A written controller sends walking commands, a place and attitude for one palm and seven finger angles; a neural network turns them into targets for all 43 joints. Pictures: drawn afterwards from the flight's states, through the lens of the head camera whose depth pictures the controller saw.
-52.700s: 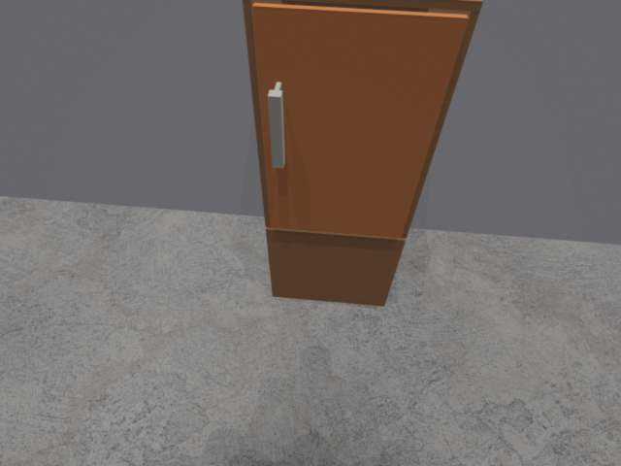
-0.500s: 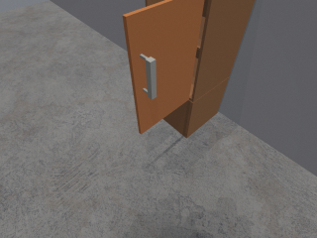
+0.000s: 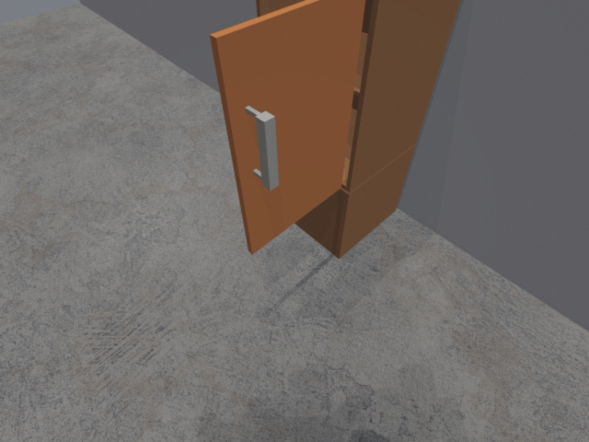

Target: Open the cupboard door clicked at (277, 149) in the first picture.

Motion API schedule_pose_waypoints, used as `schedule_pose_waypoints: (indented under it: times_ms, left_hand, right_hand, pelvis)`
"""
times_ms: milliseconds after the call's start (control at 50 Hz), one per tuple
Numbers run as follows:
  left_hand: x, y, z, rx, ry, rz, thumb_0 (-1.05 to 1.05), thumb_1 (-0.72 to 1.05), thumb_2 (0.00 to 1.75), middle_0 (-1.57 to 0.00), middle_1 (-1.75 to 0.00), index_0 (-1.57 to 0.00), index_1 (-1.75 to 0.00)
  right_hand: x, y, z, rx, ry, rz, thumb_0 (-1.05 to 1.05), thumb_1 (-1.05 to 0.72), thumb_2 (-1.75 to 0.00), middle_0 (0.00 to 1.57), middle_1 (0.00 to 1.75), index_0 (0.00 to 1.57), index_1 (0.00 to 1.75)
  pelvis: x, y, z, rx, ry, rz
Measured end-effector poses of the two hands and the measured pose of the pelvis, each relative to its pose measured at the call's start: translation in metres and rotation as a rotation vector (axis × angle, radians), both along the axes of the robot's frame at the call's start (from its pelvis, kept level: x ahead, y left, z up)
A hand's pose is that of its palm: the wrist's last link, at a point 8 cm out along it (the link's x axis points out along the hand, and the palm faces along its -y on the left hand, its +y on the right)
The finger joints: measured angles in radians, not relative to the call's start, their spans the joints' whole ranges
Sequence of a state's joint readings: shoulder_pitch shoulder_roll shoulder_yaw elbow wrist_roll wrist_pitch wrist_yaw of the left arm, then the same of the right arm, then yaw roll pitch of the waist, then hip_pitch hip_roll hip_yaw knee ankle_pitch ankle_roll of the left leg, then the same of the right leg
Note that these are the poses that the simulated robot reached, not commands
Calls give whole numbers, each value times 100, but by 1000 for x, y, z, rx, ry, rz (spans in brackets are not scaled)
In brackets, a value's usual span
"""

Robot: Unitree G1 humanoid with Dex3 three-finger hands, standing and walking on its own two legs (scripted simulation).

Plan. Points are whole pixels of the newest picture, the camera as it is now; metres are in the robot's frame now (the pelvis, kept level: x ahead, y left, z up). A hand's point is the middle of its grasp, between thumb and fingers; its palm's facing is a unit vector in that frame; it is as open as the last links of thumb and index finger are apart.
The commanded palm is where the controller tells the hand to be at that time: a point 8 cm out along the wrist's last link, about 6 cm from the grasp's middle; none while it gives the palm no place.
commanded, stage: look to check the result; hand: left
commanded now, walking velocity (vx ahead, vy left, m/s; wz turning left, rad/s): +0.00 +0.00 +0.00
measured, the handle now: (260, 149) +0.65 +0.11 +0.01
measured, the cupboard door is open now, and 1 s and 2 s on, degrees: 91 91 91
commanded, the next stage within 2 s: stand and wait in 0.42 s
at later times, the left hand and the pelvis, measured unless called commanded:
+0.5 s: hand out of the picture +0.10 +0.23 -0.15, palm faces -0.02 -0.94 -0.34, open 7.4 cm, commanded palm none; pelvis +0.02 -0.01 +0.00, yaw +0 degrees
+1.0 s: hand out of the picture +0.11 +0.23 -0.16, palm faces -0.03 -0.94 -0.33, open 7.4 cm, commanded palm none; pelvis +0.03 -0.01 +0.00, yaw +0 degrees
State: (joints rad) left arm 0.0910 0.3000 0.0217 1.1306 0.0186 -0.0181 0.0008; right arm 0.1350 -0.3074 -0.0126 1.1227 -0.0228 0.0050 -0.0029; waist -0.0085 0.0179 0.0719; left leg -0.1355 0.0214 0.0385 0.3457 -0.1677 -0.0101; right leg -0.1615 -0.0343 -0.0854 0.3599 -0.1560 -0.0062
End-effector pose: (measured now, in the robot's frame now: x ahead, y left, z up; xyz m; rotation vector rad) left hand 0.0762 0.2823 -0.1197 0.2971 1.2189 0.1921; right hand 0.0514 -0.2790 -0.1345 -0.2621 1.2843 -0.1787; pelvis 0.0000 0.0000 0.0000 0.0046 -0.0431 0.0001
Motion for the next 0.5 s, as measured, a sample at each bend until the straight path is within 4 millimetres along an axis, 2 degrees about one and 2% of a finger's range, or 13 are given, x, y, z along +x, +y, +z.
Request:
schedule_pose_waypoints:
  times_ms: [200,500]
  left_hand:
    - [2,3,4,23,22,7,1,90,90,-21,-30,-20,-30]
    - [14,-5,3,14,27,4,1,90,90,-21,-30,-20,-30]
  right_hand:
    - [12,-10,1,-8,9,14,0,-90,-90,20,30,20,30]
    - [27,-14,2,-8,4,19,0,-90,-90,20,30,20,30]
  pelvis:
    - [8,-6,1,-1,4,3]
    - [20,-11,2,-2,10,0]
